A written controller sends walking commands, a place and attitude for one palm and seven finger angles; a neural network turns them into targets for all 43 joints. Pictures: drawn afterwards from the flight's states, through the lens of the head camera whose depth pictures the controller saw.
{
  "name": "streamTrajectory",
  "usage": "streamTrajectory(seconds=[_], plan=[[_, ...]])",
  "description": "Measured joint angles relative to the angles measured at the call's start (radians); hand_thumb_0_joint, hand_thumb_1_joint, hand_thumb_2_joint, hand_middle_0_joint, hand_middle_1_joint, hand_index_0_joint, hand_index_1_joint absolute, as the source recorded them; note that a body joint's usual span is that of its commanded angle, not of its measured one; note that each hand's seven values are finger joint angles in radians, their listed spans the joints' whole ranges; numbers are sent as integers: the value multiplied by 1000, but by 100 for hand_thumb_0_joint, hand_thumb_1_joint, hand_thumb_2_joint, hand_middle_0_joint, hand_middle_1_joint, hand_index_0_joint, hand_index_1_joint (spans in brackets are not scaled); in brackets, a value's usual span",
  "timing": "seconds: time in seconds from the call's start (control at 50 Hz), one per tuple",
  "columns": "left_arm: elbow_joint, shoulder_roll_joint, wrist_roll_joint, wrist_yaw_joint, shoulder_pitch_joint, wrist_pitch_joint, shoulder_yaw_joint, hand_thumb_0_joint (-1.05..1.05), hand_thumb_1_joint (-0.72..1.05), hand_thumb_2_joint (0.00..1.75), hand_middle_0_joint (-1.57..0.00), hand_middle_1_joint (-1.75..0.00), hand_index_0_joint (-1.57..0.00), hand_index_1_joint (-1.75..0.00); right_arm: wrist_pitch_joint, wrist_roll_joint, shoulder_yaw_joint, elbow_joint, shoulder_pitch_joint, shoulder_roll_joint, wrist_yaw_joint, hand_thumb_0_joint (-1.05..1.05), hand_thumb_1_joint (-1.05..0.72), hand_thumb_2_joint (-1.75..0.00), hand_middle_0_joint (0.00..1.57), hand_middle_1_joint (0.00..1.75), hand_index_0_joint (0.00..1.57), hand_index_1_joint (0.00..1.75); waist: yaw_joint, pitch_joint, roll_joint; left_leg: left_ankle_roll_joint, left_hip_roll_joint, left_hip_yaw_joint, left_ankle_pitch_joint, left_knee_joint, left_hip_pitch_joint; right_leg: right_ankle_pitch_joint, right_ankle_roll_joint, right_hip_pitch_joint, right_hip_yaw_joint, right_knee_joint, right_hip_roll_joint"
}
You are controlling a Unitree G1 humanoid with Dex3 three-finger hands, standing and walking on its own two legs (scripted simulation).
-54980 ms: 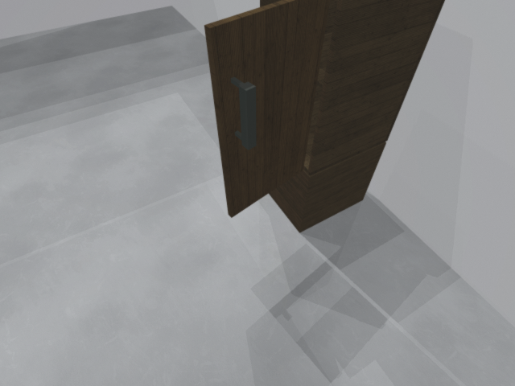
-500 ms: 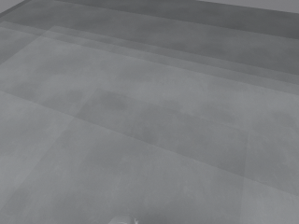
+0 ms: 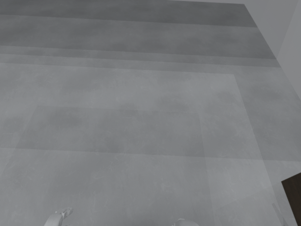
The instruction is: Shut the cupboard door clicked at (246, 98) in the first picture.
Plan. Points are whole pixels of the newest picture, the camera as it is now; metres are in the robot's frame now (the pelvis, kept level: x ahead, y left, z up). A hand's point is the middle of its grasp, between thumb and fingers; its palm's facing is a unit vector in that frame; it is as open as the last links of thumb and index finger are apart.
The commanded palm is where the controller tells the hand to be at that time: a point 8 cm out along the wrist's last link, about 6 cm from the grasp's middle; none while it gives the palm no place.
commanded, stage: turn to face it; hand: left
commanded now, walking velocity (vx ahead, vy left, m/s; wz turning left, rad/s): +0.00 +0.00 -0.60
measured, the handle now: out of the picture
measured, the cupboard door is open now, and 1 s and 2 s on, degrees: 20 20 20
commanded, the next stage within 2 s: take the last steps up to it in 1.96 s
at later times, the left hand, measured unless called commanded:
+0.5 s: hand (95, 219) +0.15 +0.18 -0.18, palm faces -0.24 -0.95 -0.21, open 7.4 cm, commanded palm none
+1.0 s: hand (129, 195) +0.22 +0.08 -0.15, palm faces -0.54 -0.79 -0.28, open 7.4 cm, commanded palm none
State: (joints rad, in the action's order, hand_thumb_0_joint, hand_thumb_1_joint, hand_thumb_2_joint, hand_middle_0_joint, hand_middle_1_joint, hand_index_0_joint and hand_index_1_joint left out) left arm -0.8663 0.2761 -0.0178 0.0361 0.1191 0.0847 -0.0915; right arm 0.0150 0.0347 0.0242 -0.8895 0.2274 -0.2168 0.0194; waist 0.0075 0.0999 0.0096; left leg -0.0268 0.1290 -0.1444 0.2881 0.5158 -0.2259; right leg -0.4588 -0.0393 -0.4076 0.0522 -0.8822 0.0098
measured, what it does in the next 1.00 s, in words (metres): steps on the spot, turning right: right foot, then left foot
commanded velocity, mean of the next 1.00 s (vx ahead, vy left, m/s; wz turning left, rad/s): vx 0.00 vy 0.00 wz -0.60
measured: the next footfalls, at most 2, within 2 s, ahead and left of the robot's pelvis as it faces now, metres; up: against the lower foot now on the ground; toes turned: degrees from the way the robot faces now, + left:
right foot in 0.08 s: +0.03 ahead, -0.13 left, +0.00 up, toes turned -7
left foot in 0.46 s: +0.11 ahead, +0.12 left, +0.00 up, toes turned -14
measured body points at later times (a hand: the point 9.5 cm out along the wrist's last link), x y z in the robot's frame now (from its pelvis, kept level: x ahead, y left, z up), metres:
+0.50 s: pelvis +0.02 +0.00 -0.01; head +0.08 +0.00 +0.44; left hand +0.17 +0.23 -0.16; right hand +0.05 -0.28 -0.14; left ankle +0.07 +0.13 -0.74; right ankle -0.02 -0.12 -0.73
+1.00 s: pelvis +0.03 -0.04 +0.00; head +0.06 -0.09 +0.44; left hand +0.25 +0.12 -0.13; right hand -0.06 -0.31 -0.15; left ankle +0.09 +0.10 -0.67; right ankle -0.03 -0.11 -0.74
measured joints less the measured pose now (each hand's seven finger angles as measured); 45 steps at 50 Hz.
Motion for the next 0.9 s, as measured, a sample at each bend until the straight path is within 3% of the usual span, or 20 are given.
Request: streamTrajectory(seconds=[0.04, 0.08, 0.1, 0.16, 0.22, 0.3, 0.4, 0.44, 0.48, 0.52, 0.58, 0.66, 0.74, 0.8, 0.86, 0.9], plan=[[6, -5, 0, 2, -7, -4, 6, 1, 91, 90, -20, -30, -19, -30, 4, -2, 7, -5, 8, -12, -4, 0, -90, -90, 21, 30, 20, 30, 9, 2, 15, -10, 16, -24, 19, 26, -1, 32, 10, 46, 12, 100, 0], [17, -7, -1, 4, -6, -16, 13, 1, 91, 90, -20, -30, -19, -30, 9, -7, 15, -9, 21, -25, -8, 0, -90, -90, 21, 30, 20, 30, 13, -4, 23, -25, 30, -46, 55, 84, -16, 143, 26, 116, 21, 255, 0], [21, -7, -4, 1, -4, -28, 17, 1, 91, 90, -20, -30, -19, -30, 15, -12, 19, -11, 25, -32, -11, 0, -90, -90, 21, 30, 20, 30, 13, -10, 23, -29, 34, -48, 83, 144, -41, 126, 45, 135, 11, 297, -3], [15, -40, -2, -18, -4, -45, 32, 0, 91, 90, -20, -30, -19, -30, 47, -18, 32, -29, -4, -64, -1, 0, -90, -90, 20, 30, 20, 30, 21, 7, 58, -38, -4, 64, 225, 435, -156, 115, 75, 117, -8, 266, -25], [10, -60, 0, -31, 15, -42, 40, 0, 91, 90, -20, -30, -20, -30, 50, -20, 34, -28, -28, -70, 2, 1, -91, -90, 20, 30, 20, 30, 18, 13, 46, -52, -42, 100, 179, 580, -234, 157, 76, 135, -45, 316, -29], [-4, -71, -4, -32, 43, -34, 45, 0, 91, 90, -20, -30, -20, -30, 44, -21, 32, -6, -49, -55, -5, 1, -91, -90, 20, 30, 20, 30, 12, 2, 14, -62, -60, 111, 128, 511, -251, 186, 74, 149, -92, 364, -32], [-17, -68, -9, -27, 68, -27, 40, 0, 90, 90, -20, -30, -20, -30, 31, -26, 25, 19, -71, -31, -7, 0, -91, -90, 20, 30, 20, 30, -6, -10, -18, -54, -85, 122, 115, 301, -188, 187, 61, 137, -150, 361, -46], [-22, -62, -7, -27, 75, -21, 33, 1, 90, 90, -20, -30, -20, -30, 19, -29, 19, 27, -73, -22, -6, 0, -91, -90, 20, 30, 20, 30, -11, -19, -32, -47, -96, 122, 56, 158, -130, 174, 50, 119, -174, 334, -56], [-22, -55, 2, -26, 82, -12, 27, 1, 90, 90, -20, -30, -20, -30, 0, -23, 11, 37, -64, -21, -3, 0, -91, -90, 20, 30, 20, 30, -11, -35, -27, -11, -84, 126, -1, 47, -92, 105, 40, 74, -179, 255, -76], [-25, -36, 0, -20, 73, -5, 17, 1, 90, 90, -20, -30, -20, -30, -5, -11, -1, 41, -62, -6, -1, 0, -91, -90, 20, 30, 20, 30, -17, -24, -46, 11, -76, 100, 12, 73, -93, -21, 29, 9, -148, 67, -70], [-24, -14, -3, -9, 60, 0, 4, 1, 91, 90, -20, -30, -20, -30, -8, -3, -14, 43, -42, 9, 3, 0, -91, -90, 20, 30, 20, 30, -23, -13, -51, 10, -52, 71, 8, 39, -59, -47, 7, -60, -85, -159, -47], [-14, -7, 0, 1, 48, 3, -1, 1, 91, 90, -20, -30, -20, -30, -4, -1, -11, 35, -25, 10, 4, 0, -90, -90, 20, 30, 20, 30, -22, -1, -28, -2, -14, 31, -2, -1, -17, -28, -8, -49, -24, -128, -9], [-10, -11, 0, 6, 35, 0, 6, 1, 91, 90, -20, -30, -19, -30, 2, -2, 2, 23, -12, -7, -3, 0, -90, -90, 21, 30, 20, 30, -7, 5, 2, -24, 25, -17, 28, 30, -2, 10, 5, 25, 10, 65, 3], [3, -11, -3, 8, 32, -22, 15, 1, 91, 90, -20, -30, -19, -30, 12, -11, 17, 15, 5, -30, -10, 0, -90, -90, 21, 30, 20, 30, 0, -4, 18, -44, 50, -45, 86, 138, -32, 174, 41, 113, 20, 273, 4], [-2, -39, -2, -13, 21, -45, 27, 0, 91, 90, -20, -30, -19, -30, 47, -20, 32, -12, -17, -65, -1, 0, -90, -90, 20, 30, 20, 30, 7, 9, 54, -44, 13, 61, 234, 429, -145, 119, 80, 99, 7, 230, -18], [-1, -52, -1, -24, 28, -44, 32, 0, 91, 90, -20, -30, -20, -30, 56, -20, 37, -22, -35, -73, 2, 0, -91, -90, 20, 30, 20, 30, 5, 10, 52, -47, -22, 95, 209, 564, -211, 123, 84, 111, -18, 265, -25]])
